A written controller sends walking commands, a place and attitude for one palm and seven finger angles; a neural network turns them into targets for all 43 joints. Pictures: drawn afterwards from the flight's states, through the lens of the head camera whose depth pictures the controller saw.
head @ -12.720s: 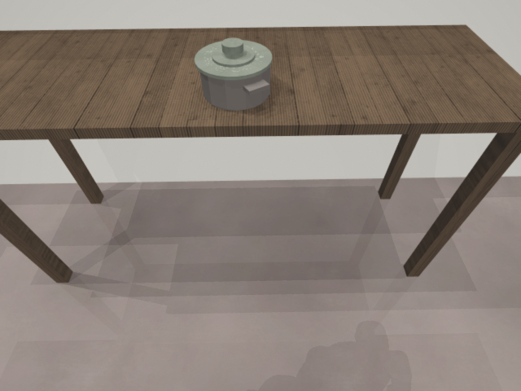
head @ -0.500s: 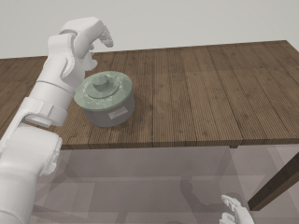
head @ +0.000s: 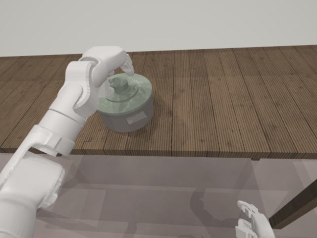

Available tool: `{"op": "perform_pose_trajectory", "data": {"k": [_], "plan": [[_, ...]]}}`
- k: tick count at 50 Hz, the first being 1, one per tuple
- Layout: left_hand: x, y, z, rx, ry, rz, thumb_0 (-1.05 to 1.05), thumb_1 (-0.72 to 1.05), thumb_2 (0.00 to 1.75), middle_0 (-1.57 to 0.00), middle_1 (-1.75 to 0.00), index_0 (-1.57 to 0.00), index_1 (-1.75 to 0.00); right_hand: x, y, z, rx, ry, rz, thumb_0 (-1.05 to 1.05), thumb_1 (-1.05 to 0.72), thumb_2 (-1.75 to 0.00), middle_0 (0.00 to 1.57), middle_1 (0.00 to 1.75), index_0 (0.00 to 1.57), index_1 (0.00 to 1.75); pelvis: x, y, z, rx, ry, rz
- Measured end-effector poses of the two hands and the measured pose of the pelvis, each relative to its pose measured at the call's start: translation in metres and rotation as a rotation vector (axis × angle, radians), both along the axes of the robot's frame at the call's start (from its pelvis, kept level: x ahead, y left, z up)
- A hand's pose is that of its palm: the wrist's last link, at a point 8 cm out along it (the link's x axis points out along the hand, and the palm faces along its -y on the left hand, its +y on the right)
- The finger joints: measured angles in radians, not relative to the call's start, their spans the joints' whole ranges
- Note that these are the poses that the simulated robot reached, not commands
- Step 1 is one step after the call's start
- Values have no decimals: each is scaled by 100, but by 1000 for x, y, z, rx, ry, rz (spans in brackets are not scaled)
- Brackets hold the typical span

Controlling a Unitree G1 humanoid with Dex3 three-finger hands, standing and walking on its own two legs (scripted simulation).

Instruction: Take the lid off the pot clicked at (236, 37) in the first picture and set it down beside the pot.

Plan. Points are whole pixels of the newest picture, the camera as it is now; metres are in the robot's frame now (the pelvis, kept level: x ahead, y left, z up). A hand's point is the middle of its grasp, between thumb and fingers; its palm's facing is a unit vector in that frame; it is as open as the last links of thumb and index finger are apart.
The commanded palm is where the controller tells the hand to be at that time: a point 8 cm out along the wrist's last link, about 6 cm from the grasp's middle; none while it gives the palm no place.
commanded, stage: move the open hand above the knob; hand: left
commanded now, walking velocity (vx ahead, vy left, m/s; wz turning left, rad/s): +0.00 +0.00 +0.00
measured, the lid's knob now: (119, 84) +0.48 +0.12 +0.16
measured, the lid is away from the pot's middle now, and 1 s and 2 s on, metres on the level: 0.00 0.00 0.00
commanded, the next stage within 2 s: none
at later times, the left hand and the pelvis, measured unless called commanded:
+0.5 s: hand (111, 58) +0.47 +0.12 +0.24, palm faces -0.14 -0.06 -0.99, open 10.1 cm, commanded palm +0.43 +0.13 +0.29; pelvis +0.01 +0.00 +0.00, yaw -2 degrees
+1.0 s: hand (115, 68) +0.44 +0.11 +0.23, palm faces -0.16 -0.01 -0.99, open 10.1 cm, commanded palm +0.42 +0.13 +0.29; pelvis +0.01 -0.01 +0.00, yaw +0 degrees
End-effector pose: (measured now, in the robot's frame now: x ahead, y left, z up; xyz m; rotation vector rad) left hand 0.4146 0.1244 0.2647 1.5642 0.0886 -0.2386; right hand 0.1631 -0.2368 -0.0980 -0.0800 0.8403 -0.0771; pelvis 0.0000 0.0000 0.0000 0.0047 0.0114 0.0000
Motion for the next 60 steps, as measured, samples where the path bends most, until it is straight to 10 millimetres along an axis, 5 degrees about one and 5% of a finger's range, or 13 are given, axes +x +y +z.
{"op": "perform_pose_trajectory", "data": {"k": [7,14,18,22,27,31,39,45,48,54,60], "plan": [[22,14,41,-54,-96,111,0,-41,172,-88,-8,-89,-8,-2,12,1,10,-10,5,1,-91,-90,20,30,20,30,-3,2,1,2,21,-4],[17,-5,2,22,3,51,-1,-41,172,-87,-8,-88,-8,-18,14,-12,29,65,4,1,-91,-90,20,30,20,30,-1,5,0,2,24,-3],[20,-23,17,-5,-38,-44,0,-41,172,-88,-8,-89,-8,-24,10,-13,2,54,-21,1,-91,-90,20,30,20,30,1,5,1,3,14,-6],[40,-10,39,-70,-80,68,0,-41,172,-88,-8,-89,-8,-36,4,-15,-4,85,-50,1,-91,-90,20,30,20,30,4,3,1,7,29,-22],[41,1,16,-18,-39,119,0,-41,172,-87,-8,-88,-8,-45,-6,-17,11,122,-64,1,-91,-90,20,30,20,30,8,1,2,8,41,-30],[26,-13,-1,-4,-5,16,0,-41,172,-87,-8,-88,-8,-38,-11,-16,-4,112,-59,1,-91,-90,20,30,20,30,10,0,2,5,24,-18],[33,-3,37,-57,-99,100,0,-41,172,-88,-8,-89,-8,-11,-11,-7,-2,40,-29,1,-91,-90,20,30,20,30,9,-6,2,9,28,-16],[17,-12,1,-3,-14,65,0,-41,172,-87,-8,-88,-8,9,-5,-3,30,14,9,1,-91,-90,20,30,20,30,8,-9,1,8,22,-7],[13,-19,6,1,-21,12,0,-41,172,-88,-8,-88,-8,17,-3,0,12,-17,16,1,-91,-90,20,30,20,30,7,-11,1,8,8,-4],[27,6,39,-41,-77,153,0,-41,172,-88,-8,-89,-8,14,-4,2,11,-19,11,1,-91,-90,20,30,20,30,7,-14,1,10,21,-7],[17,5,7,0,6,121,0,-41,172,-87,-8,-88,-8,3,-10,-4,18,30,5,1,-91,-90,20,30,20,30,7,-13,0,7,20,-5]]}}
